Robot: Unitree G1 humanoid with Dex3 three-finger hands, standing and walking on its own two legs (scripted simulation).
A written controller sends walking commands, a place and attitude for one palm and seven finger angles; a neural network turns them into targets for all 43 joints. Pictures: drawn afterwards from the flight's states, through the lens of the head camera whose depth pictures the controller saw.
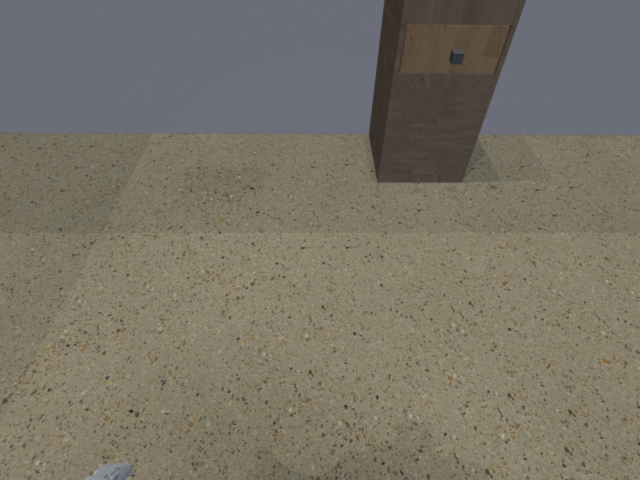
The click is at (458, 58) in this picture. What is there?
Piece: drawer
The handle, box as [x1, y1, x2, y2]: [449, 49, 463, 63]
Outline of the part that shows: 452,49 449,58 450,62 461,63 463,52 461,50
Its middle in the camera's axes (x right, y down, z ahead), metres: +0.52 -0.71 +1.49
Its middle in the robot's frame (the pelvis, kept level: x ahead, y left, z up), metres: +1.60 -0.43 -0.11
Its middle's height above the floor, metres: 0.66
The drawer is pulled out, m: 0.00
